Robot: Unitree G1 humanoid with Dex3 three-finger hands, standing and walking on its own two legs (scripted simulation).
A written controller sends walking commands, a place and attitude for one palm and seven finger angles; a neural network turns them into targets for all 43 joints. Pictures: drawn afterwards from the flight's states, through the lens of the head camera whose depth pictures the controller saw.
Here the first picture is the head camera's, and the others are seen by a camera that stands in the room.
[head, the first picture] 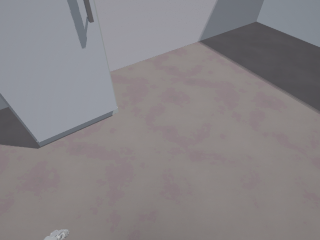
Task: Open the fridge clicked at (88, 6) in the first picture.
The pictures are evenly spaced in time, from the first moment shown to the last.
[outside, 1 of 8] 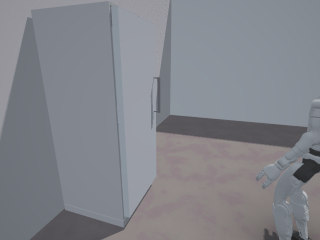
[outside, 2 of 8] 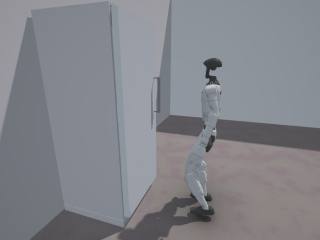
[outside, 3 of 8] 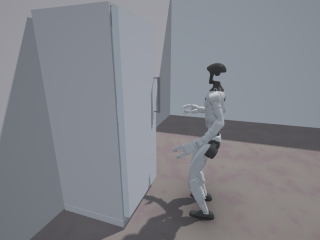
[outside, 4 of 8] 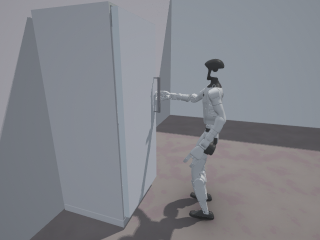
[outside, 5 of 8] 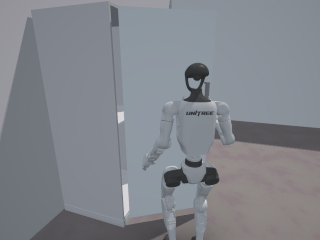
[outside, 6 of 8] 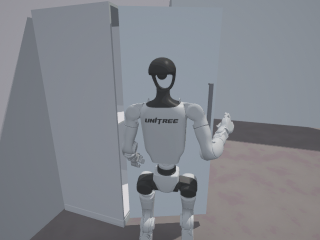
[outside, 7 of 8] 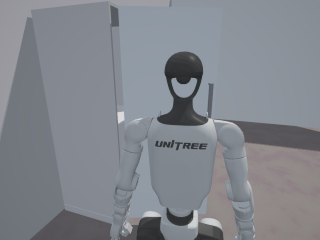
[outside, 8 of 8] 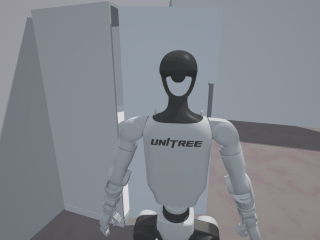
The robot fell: no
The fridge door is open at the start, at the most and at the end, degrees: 0 73 67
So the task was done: yes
